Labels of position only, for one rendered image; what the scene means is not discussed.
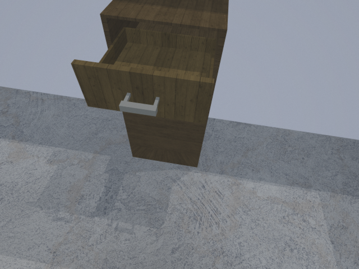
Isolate drawer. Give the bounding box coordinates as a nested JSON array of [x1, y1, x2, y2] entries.
[[71, 27, 217, 124]]

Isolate cabinet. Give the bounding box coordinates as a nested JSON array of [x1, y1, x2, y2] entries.
[[100, 0, 229, 167]]

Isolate handle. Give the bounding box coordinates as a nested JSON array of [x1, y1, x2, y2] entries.
[[119, 93, 160, 117]]

